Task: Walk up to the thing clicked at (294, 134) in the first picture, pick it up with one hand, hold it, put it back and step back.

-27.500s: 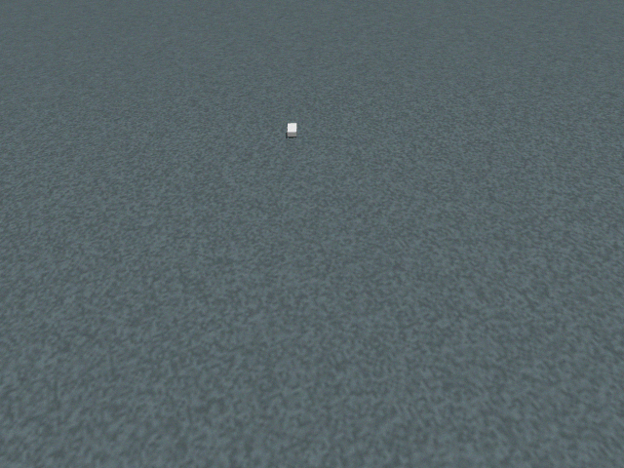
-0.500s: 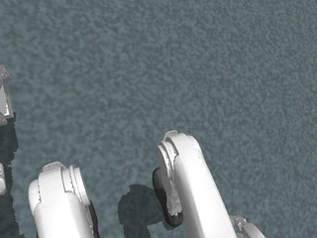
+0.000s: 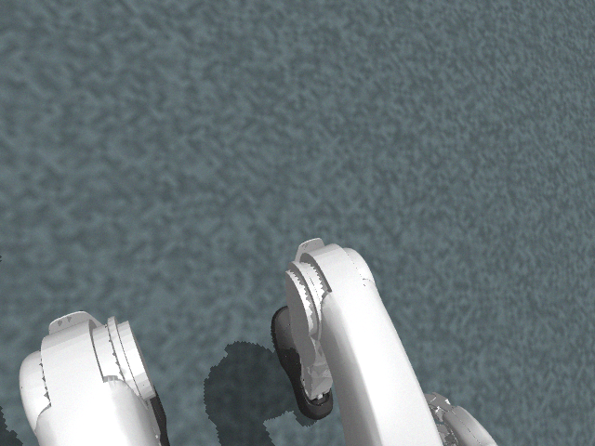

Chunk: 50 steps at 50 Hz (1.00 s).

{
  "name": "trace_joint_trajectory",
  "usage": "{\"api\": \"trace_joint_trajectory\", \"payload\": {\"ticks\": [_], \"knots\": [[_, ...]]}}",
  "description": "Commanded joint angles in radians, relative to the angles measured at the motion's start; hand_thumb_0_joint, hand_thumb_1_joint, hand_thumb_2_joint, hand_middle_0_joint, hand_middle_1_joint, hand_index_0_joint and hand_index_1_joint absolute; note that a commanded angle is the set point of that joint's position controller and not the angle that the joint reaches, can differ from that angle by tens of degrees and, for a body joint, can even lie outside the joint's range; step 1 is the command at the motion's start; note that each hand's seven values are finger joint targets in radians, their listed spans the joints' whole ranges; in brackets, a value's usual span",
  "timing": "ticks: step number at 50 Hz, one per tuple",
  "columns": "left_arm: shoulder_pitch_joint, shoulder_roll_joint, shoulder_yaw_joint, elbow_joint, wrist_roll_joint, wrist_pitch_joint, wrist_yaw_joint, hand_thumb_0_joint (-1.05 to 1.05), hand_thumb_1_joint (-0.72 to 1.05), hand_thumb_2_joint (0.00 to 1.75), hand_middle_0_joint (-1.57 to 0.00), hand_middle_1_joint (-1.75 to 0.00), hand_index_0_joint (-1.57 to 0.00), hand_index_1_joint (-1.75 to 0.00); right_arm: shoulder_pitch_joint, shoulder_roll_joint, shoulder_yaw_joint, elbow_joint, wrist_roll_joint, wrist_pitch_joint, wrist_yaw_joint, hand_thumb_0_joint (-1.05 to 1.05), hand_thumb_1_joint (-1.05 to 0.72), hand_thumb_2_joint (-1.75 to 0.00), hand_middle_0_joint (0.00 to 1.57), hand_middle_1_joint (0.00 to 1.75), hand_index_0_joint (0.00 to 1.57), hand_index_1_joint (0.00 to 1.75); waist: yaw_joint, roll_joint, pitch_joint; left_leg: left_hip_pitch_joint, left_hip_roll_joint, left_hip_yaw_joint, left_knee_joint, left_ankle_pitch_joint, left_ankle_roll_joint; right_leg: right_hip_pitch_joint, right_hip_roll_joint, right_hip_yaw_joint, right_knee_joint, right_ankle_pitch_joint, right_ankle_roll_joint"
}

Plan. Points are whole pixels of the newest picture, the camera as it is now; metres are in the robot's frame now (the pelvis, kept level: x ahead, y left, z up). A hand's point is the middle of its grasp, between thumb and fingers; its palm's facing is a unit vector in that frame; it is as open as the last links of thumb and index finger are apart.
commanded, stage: rest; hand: left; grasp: from above
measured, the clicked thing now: out of the picture +0.48 +0.31 -0.23
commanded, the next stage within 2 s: open in 1.00 s
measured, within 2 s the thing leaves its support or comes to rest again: rests again in 0.84 s
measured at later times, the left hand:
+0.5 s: hand out of the picture +0.49 +0.30 -0.24, palm faces -0.47 -0.11 -0.87, open 11.5 cm
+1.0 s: hand out of the picture +0.48 +0.30 -0.26, palm faces -0.47 -0.12 -0.87, open 11.6 cm
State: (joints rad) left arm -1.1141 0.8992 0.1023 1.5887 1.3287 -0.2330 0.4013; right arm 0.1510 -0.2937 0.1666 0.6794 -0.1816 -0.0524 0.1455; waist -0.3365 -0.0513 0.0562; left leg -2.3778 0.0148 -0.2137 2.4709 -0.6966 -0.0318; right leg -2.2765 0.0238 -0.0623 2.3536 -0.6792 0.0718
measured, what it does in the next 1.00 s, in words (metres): stands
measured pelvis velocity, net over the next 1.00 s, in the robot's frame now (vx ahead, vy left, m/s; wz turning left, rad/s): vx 0.00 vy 0.01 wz -0.08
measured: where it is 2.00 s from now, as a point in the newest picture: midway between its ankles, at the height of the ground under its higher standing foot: (235, 415)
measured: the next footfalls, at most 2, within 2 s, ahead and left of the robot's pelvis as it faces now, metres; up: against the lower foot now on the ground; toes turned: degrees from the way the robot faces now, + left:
none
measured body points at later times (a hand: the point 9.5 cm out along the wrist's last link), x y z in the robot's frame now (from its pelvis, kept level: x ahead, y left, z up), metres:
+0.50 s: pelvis +0.00 +0.00 -0.01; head +0.29 +0.11 +0.32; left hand +0.51 +0.30 -0.19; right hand +0.03 -0.26 -0.07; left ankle +0.06 +0.14 -0.28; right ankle +0.10 -0.13 -0.28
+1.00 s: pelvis +0.00 +0.01 -0.01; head +0.30 +0.11 +0.31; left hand +0.51 +0.30 -0.21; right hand +0.03 -0.25 -0.07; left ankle +0.06 +0.14 -0.28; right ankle +0.10 -0.13 -0.28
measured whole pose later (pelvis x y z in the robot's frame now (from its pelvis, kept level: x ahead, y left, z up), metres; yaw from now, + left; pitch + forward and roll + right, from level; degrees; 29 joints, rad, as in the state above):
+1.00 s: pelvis +0.00 +0.01 -0.01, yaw -4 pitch +30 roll -15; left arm -1.14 1.04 0.11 1.72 1.31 -0.19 0.54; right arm 0.10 -0.34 0.31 0.63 -0.24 -0.18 0.20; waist -0.41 -0.14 0.18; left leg -2.37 0.03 -0.29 2.55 -0.73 -0.02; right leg -2.24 0.06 -0.12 2.37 -0.67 0.08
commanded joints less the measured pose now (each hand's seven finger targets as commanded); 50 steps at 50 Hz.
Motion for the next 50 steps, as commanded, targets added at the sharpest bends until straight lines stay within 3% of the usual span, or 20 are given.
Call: {"api": "trace_joint_trajectory", "payload": {"ticks": [1,7,10,12,17,19,21,22,24,25,30,31,33,37,39,41,42,46,48,50], "knots": [[-0.359,0.285,0.028,-0.151,0.000,-0.002,0.084,0.00,0.62,0.82,-0.95,-0.78,-0.97,-0.75,0.230,-0.286,-0.073,0.004,-0.015,-0.005,-0.015,0.00,-0.90,-0.89,0.20,0.30,0.20,0.30,-0.037,0.452,-0.724,0.566,0.008,0.132,-0.223,0.234,0.046,0.369,0.029,-0.144,-0.197,0.282,-0.091],[-0.335,0.288,0.020,-0.099,-0.007,0.017,0.108,0.00,0.59,0.79,-0.92,-0.74,-0.95,-0.71,0.221,-0.295,-0.057,0.009,-0.021,-0.024,-0.010,0.00,-0.89,-0.89,0.20,0.30,0.20,0.30,-0.054,0.434,-0.676,0.528,0.014,0.125,-0.202,0.229,0.049,0.372,0.037,-0.149,-0.196,0.286,-0.089],[-0.329,0.316,0.029,-0.123,-0.010,0.024,0.116,0.00,0.58,0.75,-0.92,-0.71,-0.95,-0.68,0.215,-0.299,-0.048,0.002,-0.024,-0.031,-0.010,0.00,-0.90,-0.89,0.20,0.30,0.20,0.30,-0.040,0.499,-0.721,0.586,0.017,0.115,-0.214,0.273,0.037,0.383,0.037,-0.157,-0.175,0.314,-0.094],[-0.322,0.279,0.016,-0.075,-0.010,0.032,0.111,0.00,0.60,0.75,-0.93,-0.71,-0.96,-0.68,0.225,-0.309,-0.047,0.004,-0.027,-0.037,-0.005,0.00,-0.89,-0.89,0.20,0.30,0.20,0.30,-0.074,0.476,-0.660,0.585,0.018,0.110,-0.197,0.285,0.035,0.345,0.035,-0.168,-0.171,0.317,-0.097],[-0.311,0.339,0.029,-0.081,-0.017,0.035,0.127,0.00,0.62,0.80,-0.97,-0.70,-0.98,-0.68,0.205,-0.320,-0.022,-0.009,-0.034,-0.048,0.000,0.00,-0.89,-0.89,0.20,0.30,0.20,0.30,-0.061,0.480,-0.670,0.562,0.021,0.106,-0.189,0.276,0.040,0.404,0.044,-0.167,-0.176,0.321,-0.092],[-0.321,0.326,0.022,-0.065,-0.010,0.034,0.127,0.00,0.64,0.78,-0.96,-0.72,-0.99,-0.69,0.211,-0.330,-0.017,-0.007,-0.040,-0.054,0.003,0.00,-0.89,-0.89,0.20,0.30,0.20,0.30,-0.085,0.478,-0.617,0.555,0.020,0.104,-0.184,0.268,0.036,0.369,0.042,-0.178,-0.173,0.311,-0.096],[-0.344,0.357,0.037,-0.116,-0.018,0.028,0.139,0.00,0.62,0.81,-0.97,-0.72,-0.98,-0.70,0.199,-0.334,-0.013,-0.016,-0.041,-0.056,0.003,0.00,-0.89,-0.89,0.20,0.30,0.20,0.30,-0.073,0.517,-0.684,0.603,0.024,0.093,-0.199,0.286,0.031,0.392,0.046,-0.182,-0.169,0.323,-0.095],[-0.318,0.326,0.014,-0.050,-0.014,0.033,0.139,0.00,0.63,0.78,-0.96,-0.71,-0.98,-0.69,0.193,-0.330,-0.009,-0.013,-0.040,-0.061,0.008,0.00,-0.90,-0.89,0.20,0.30,0.20,0.30,-0.085,0.512,-0.640,0.596,0.026,0.093,-0.187,0.280,0.031,0.366,0.046,-0.183,-0.157,0.320,-0.097],[-0.321,0.365,0.039,-0.068,-0.015,0.029,0.155,0.00,0.62,0.80,-0.94,-0.73,-0.97,-0.71,0.190,-0.342,-0.005,-0.025,-0.046,-0.061,0.009,0.00,-0.89,-0.89,0.20,0.30,0.20,0.30,-0.086,0.499,-0.648,0.578,0.026,0.086,-0.191,0.274,0.033,0.390,0.049,-0.189,-0.166,0.319,-0.094],[-0.320,0.326,0.012,-0.028,-0.011,0.035,0.151,0.00,0.61,0.79,-0.94,-0.72,-0.96,-0.70,0.195,-0.341,0.000,-0.018,-0.047,-0.065,0.012,0.00,-0.89,-0.89,0.20,0.30,0.20,0.30,-0.103,0.481,-0.604,0.560,0.025,0.091,-0.178,0.269,0.036,0.368,0.048,-0.188,-0.162,0.319,-0.093],[-0.315,0.369,0.027,-0.046,-0.014,0.034,0.168,0.00,0.60,0.82,-0.95,-0.72,-0.96,-0.70,0.183,-0.349,0.013,-0.027,-0.056,-0.084,0.021,0.00,-0.89,-0.89,0.20,0.30,0.20,0.30,-0.100,0.488,-0.617,0.571,0.031,0.084,-0.176,0.272,0.039,0.412,0.055,-0.188,-0.167,0.332,-0.085],[-0.319,0.343,0.006,-0.027,-0.017,0.038,0.167,0.00,0.60,0.81,-0.94,-0.72,-0.96,-0.70,0.180,-0.343,0.018,-0.018,-0.057,-0.087,0.024,0.00,-0.90,-0.90,0.20,0.30,0.20,0.30,-0.104,0.489,-0.610,0.570,0.031,0.084,-0.173,0.271,0.038,0.393,0.055,-0.189,-0.163,0.329,-0.087],[-0.330,0.371,0.021,-0.040,-0.024,0.036,0.171,0.00,0.59,0.82,-0.94,-0.73,-0.95,-0.71,0.177,-0.354,0.021,-0.024,-0.059,-0.097,0.029,0.00,-0.90,-0.90,0.20,0.30,0.20,0.30,-0.112,0.496,-0.608,0.567,0.034,0.081,-0.167,0.271,0.039,0.411,0.057,-0.190,-0.167,0.335,-0.083],[-0.320,0.354,-0.001,-0.019,-0.037,0.040,0.172,0.00,0.56,0.82,-0.92,-0.72,-0.93,-0.71,0.162,-0.359,0.031,-0.025,-0.059,-0.108,0.037,0.00,-0.90,-0.90,0.20,0.30,0.20,0.30,-0.115,0.484,-0.582,0.556,0.036,0.076,-0.162,0.255,0.039,0.398,0.062,-0.197,-0.168,0.321,-0.084],[-0.316,0.383,0.009,-0.035,-0.035,0.039,0.176,0.00,0.53,0.80,-0.90,-0.71,-0.91,-0.70,0.160,-0.363,0.029,-0.028,-0.053,-0.110,0.036,0.00,-0.90,-0.90,0.20,0.30,0.20,0.30,-0.098,0.519,-0.608,0.587,0.039,0.070,-0.177,0.279,0.030,0.409,0.062,-0.199,-0.162,0.331,-0.089],[-0.309,0.397,0.023,-0.019,-0.035,0.038,0.184,0.00,0.51,0.83,-0.88,-0.73,-0.90,-0.71,0.162,-0.367,0.032,-0.029,-0.058,-0.108,0.037,0.00,-0.90,-0.90,0.20,0.30,0.20,0.30,-0.105,0.498,-0.610,0.565,0.040,0.069,-0.167,0.280,0.035,0.426,0.062,-0.201,-0.165,0.341,-0.085],[-0.317,0.361,-0.004,-0.024,-0.039,0.038,0.183,0.00,0.50,0.82,-0.87,-0.72,-0.89,-0.71,0.159,-0.360,0.039,-0.028,-0.056,-0.110,0.040,0.00,-0.90,-0.90,0.20,0.30,0.20,0.30,-0.110,0.493,-0.593,0.553,0.038,0.071,-0.166,0.277,0.035,0.415,0.062,-0.200,-0.162,0.341,-0.086],[-0.315,0.360,-0.010,0.002,-0.035,0.036,0.187,0.00,0.49,0.80,-0.87,-0.72,-0.88,-0.71,0.151,-0.368,0.042,-0.034,-0.059,-0.118,0.045,0.00,-0.90,-0.90,0.20,0.30,0.20,0.30,-0.124,0.505,-0.560,0.553,0.039,0.066,-0.173,0.245,0.034,0.400,0.063,-0.207,-0.165,0.315,-0.086],[-0.292,0.402,0.022,0.009,-0.028,0.039,0.194,0.00,0.48,0.80,-0.86,-0.71,-0.87,-0.70,0.163,-0.379,0.042,-0.030,-0.064,-0.118,0.048,0.00,-0.90,-0.90,0.20,0.30,0.20,0.30,-0.121,0.489,-0.555,0.545,0.039,0.064,-0.171,0.250,0.036,0.417,0.066,-0.208,-0.166,0.320,-0.084],[-0.313,0.377,0.005,0.009,-0.033,0.038,0.198,0.00,0.46,0.80,-0.85,-0.71,-0.86,-0.69,0.152,-0.373,0.048,-0.036,-0.062,-0.122,0.051,0.00,-0.90,-0.90,0.20,0.30,0.20,0.30,-0.125,0.499,-0.563,0.556,0.041,0.062,-0.172,0.262,0.033,0.413,0.065,-0.209,-0.162,0.329,-0.086]]}}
